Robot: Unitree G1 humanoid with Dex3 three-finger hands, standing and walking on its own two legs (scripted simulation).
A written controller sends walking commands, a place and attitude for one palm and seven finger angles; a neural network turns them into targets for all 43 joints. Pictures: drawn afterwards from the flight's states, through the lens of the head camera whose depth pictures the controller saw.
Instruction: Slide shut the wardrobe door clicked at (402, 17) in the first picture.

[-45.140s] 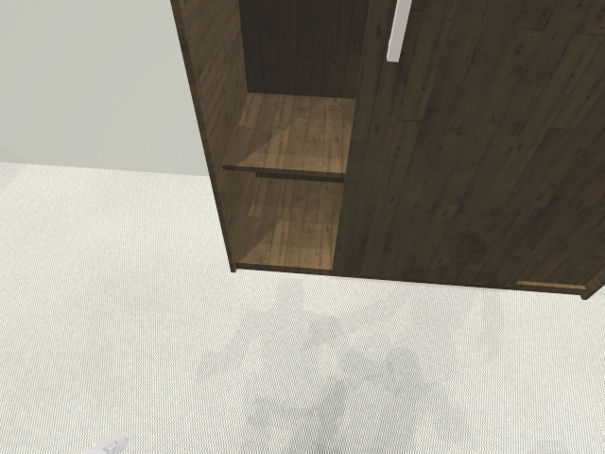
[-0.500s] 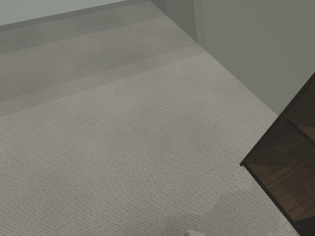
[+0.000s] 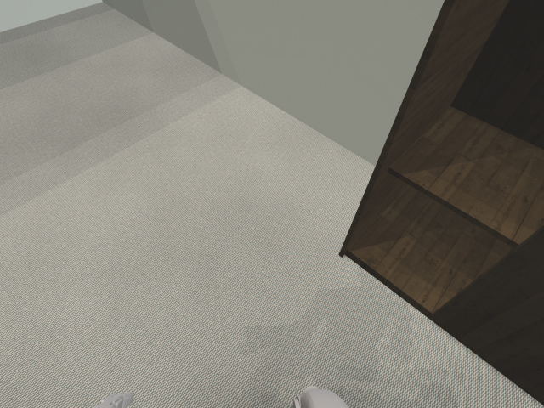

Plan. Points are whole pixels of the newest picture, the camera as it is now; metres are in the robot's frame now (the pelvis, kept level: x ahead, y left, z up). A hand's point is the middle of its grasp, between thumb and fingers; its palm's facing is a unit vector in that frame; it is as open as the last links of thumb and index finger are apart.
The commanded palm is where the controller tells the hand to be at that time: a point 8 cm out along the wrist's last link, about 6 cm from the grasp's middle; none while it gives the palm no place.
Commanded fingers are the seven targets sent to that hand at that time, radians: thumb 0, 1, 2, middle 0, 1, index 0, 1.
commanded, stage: turn to face it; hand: right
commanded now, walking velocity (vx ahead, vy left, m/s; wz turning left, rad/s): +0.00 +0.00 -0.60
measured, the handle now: out of the picture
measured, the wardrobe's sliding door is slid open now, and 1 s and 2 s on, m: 0.38 0.38 0.38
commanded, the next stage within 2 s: take the last steps up to it in 1.04 s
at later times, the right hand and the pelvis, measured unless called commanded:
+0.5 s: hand out of the picture +0.04 -0.21 -0.15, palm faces +0.32 +0.89 -0.31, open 7.4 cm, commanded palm none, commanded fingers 0.00 -0.90 -0.90 0.20 0.30 0.20 0.30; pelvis +0.03 +0.01 +0.00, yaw -19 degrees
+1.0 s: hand out of the picture +0.00 -0.21 -0.15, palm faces +0.56 +0.77 -0.30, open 7.4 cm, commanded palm none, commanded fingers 0.00 -0.90 -0.90 0.20 0.30 0.20 0.30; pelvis +0.05 +0.01 +0.00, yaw -35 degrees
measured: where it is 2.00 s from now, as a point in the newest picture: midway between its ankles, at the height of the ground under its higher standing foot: outside the picture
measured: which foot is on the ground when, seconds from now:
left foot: down 0.00-0.16, up 0.18-0.38, down 0.40-0.68, up 0.70-0.94, down 0.96-1.00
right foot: up 0.00-0.14, down 0.16-0.40, up 0.42-0.68, down 0.70-0.94, up 0.96-1.00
